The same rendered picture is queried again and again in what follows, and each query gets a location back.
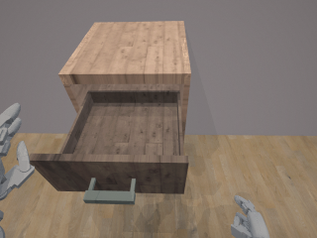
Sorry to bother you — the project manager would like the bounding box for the robot left hand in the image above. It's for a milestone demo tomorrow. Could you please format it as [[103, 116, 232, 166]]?
[[0, 102, 35, 201]]

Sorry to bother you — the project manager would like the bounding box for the cabinet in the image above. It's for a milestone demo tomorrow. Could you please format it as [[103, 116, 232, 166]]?
[[58, 21, 191, 145]]

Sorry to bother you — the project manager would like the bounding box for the handle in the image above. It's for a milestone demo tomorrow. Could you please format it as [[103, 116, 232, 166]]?
[[82, 178, 136, 205]]

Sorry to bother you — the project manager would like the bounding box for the robot right hand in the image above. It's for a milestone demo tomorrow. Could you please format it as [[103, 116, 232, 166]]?
[[231, 195, 270, 238]]

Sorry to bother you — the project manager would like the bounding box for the drawer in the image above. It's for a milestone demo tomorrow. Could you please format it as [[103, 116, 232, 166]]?
[[29, 90, 189, 194]]

